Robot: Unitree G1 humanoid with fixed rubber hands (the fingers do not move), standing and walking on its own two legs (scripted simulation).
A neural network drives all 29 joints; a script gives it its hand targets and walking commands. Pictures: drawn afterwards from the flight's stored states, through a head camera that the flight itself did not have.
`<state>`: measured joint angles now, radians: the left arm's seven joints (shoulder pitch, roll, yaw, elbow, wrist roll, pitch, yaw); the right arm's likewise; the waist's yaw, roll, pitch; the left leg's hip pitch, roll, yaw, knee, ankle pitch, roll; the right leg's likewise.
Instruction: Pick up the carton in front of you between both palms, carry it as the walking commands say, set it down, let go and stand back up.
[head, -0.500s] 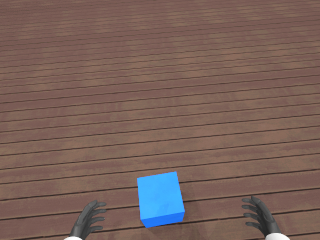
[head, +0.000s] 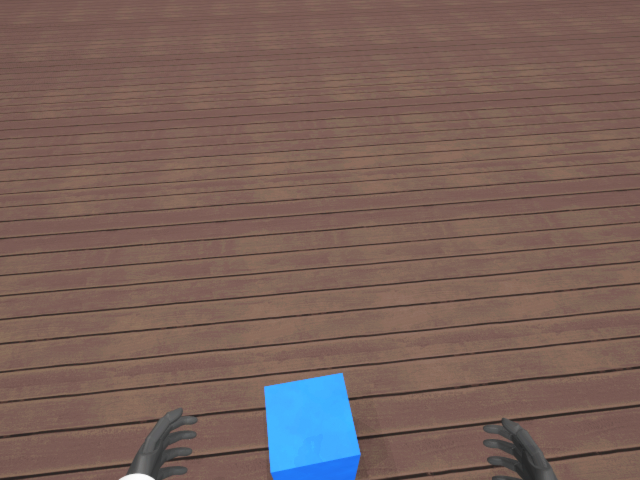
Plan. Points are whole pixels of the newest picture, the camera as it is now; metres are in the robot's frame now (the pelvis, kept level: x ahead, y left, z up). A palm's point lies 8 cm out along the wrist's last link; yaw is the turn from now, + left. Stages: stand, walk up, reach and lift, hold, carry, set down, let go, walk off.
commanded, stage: stand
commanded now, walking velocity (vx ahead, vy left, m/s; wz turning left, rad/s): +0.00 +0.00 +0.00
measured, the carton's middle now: (311, 434) +0.39 +0.07 -0.65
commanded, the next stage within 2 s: none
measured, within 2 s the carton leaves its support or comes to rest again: neither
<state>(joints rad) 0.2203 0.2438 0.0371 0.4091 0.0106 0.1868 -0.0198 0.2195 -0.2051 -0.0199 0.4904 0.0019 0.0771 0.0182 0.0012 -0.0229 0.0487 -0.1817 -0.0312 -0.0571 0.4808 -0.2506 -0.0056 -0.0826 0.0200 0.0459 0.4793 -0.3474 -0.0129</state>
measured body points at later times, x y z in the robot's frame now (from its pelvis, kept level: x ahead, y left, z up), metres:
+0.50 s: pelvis -0.01 +0.03 +0.00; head -0.01 +0.05 +0.45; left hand +0.11 +0.31 -0.12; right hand +0.11 -0.25 -0.10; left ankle +0.01 +0.13 -0.74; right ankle -0.05 -0.11 -0.74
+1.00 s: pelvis -0.02 +0.03 +0.00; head -0.03 +0.04 +0.45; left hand +0.06 +0.32 -0.12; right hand +0.08 -0.26 -0.11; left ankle +0.01 +0.13 -0.74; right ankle -0.05 -0.11 -0.74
